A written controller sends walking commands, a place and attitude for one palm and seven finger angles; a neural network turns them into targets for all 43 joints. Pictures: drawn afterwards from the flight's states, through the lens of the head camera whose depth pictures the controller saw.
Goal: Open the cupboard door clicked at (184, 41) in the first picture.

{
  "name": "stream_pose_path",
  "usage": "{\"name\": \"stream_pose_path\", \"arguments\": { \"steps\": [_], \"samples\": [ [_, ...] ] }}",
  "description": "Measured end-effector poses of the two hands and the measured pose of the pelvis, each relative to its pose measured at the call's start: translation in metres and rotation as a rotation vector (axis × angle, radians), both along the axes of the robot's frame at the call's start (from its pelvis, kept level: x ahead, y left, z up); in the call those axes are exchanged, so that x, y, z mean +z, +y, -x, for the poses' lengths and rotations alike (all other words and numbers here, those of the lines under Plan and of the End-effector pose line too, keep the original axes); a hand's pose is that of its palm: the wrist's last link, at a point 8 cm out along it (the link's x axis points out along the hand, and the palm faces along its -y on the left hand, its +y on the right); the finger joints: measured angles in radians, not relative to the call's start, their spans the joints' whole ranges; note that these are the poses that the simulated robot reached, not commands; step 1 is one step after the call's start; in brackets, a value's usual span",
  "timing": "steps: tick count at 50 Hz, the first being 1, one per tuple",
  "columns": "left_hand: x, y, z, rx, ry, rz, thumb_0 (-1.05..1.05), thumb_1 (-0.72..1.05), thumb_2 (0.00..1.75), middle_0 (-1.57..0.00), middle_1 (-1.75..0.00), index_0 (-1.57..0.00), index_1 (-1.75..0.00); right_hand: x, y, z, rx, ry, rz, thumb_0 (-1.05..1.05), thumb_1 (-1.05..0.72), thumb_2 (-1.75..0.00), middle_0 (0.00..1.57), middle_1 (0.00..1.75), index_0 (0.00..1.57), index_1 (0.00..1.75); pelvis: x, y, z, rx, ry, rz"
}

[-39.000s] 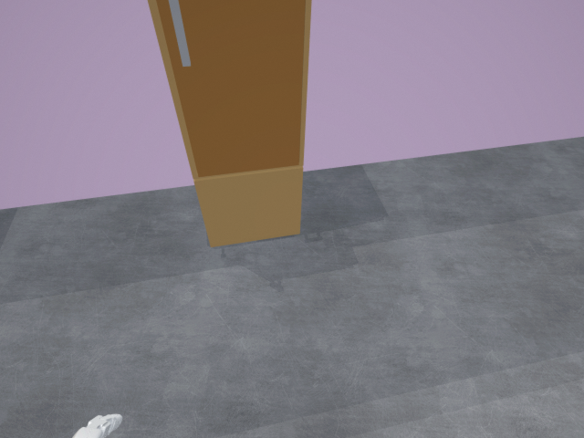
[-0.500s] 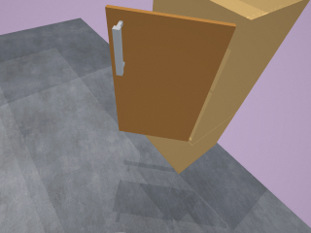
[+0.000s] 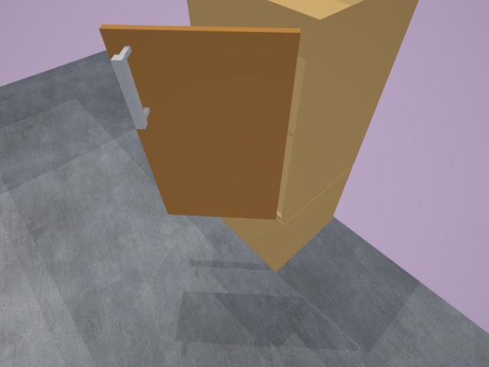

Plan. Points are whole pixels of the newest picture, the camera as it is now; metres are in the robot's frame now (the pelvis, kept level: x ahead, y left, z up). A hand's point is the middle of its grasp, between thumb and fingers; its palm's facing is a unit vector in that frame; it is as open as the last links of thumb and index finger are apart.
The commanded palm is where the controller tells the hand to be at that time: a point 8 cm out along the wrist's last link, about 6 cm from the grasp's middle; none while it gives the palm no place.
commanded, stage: come to a stop and stand still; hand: left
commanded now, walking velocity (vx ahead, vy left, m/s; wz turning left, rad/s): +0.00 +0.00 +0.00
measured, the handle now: (134, 89) +0.59 +0.24 +0.14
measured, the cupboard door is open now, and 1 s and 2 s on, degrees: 44 44 44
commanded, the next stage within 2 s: look again from close up in 0.36 s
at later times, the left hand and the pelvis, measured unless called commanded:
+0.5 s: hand out of the picture -0.01 +0.15 -0.17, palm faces +0.03 -0.98 -0.18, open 7.4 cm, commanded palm none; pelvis +0.01 -0.02 +0.01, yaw +0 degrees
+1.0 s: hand out of the picture +0.01 +0.19 -0.17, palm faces +0.00 -0.98 -0.21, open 7.4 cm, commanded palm none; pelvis -0.01 +0.01 +0.00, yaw -1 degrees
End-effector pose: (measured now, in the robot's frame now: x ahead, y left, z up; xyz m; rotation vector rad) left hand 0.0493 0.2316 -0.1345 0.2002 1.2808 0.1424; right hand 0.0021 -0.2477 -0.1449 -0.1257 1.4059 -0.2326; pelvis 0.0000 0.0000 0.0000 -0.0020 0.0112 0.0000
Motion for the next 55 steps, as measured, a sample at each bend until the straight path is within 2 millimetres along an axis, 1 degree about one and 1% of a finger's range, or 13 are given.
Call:
{"name": "stream_pose_path", "arguments": {
  "steps": [2,5,8,12,20,24,27,31,39,46,55],
  "samples": [
    [-0.006,-0.007,0.001,0.009,0.002,0.015,0.0,0.91,0.9,-0.2,-0.3,-0.2,-0.3,0.0,0.001,0.005,0.0,0.011,0.001,0.01,-0.91,-0.9,0.2,0.3,0.19,0.3,-0.002,-0.003,-0.002,0.003,-0.003,0.009],
    [-0.011,-0.01,0.002,0.029,0.004,0.027,0.0,0.93,0.9,-0.21,-0.3,-0.2,-0.3,0.003,0.006,0.01,0.011,0.024,-0.001,0.01,-0.91,-0.9,0.2,0.3,0.19,0.3,-0.001,-0.008,-0.003,0.006,-0.014,0.003],
    [-0.011,-0.014,0.007,0.039,0.017,0.034,0.0,0.94,0.9,-0.21,-0.3,-0.2,-0.3,0.006,0.012,0.011,0.019,0.027,-0.015,0.01,-0.91,-0.9,0.2,0.3,0.19,0.3,0.002,-0.012,-0.003,-0.001,-0.02,-0.002],
    [-0.006,-0.017,0.019,0.045,0.049,0.033,0.0,0.94,0.9,-0.21,-0.3,-0.2,-0.3,0.005,0.019,0.009,0.032,0.031,-0.041,0.01,-0.91,-0.9,0.2,0.3,0.2,0.3,0.006,-0.014,-0.003,-0.001,-0.018,-0.001],
    [-0.004,-0.027,0.048,0.068,0.123,0.042,0.0,0.92,0.9,-0.2,-0.3,-0.2,-0.3,0.004,0.016,0.007,0.039,0.035,-0.05,0.01,-0.92,-0.9,0.2,0.3,0.2,0.3,0.008,-0.016,-0.006,0.0,-0.021,-0.006],
    [-0.006,-0.034,0.057,0.071,0.14,0.05,0.0,0.91,0.9,-0.2,-0.3,-0.2,-0.3,0.005,0.014,0.003,0.047,0.029,-0.045,0.01,-0.92,-0.9,0.2,0.3,0.2,0.3,0.007,-0.017,-0.008,0.0,-0.019,-0.001],
    [-0.009,-0.035,0.062,0.052,0.136,0.051,0.0,0.91,0.9,-0.2,-0.3,-0.2,-0.3,0.003,0.011,-0.004,0.055,-0.004,-0.033,0.01,-0.92,-0.9,0.2,0.3,0.2,0.3,0.003,-0.013,-0.005,-0.005,-0.016,0.014],
    [-0.012,-0.03,0.061,0.044,0.127,0.055,0.0,0.9,0.9,-0.21,-0.3,-0.2,-0.3,0.002,0.015,-0.012,0.07,-0.055,-0.024,0.01,-0.92,-0.9,0.2,0.3,0.2,0.3,0.0,-0.006,-0.003,-0.003,-0.019,0.008],
    [-0.011,-0.009,0.046,0.035,0.064,0.031,0.0,0.9,0.9,-0.2,-0.3,-0.2,-0.3,0.001,0.022,-0.018,0.085,-0.098,-0.017,0.01,-0.94,-0.9,0.2,0.3,0.2,0.3,-0.002,0.002,0.001,-0.009,-0.036,-0.001],
    [-0.008,0.004,0.039,0.023,0.044,0.016,0.0,0.9,0.9,-0.2,-0.3,-0.2,-0.3,0.005,0.025,-0.012,0.093,-0.087,-0.017,0.01,-0.93,-0.9,0.2,0.3,0.2,0.3,0.0,0.005,0.004,-0.012,-0.029,-0.005],
    [-0.008,0.007,0.044,0.022,0.073,0.016,0.0,0.9,0.9,-0.2,-0.3,-0.2,-0.3,0.006,0.027,-0.003,0.093,-0.046,-0.024,0.01,-0.92,-0.9,0.2,0.3,0.2,0.3,0.002,0.005,0.005,-0.013,-0.02,-0.007]
  ]
}}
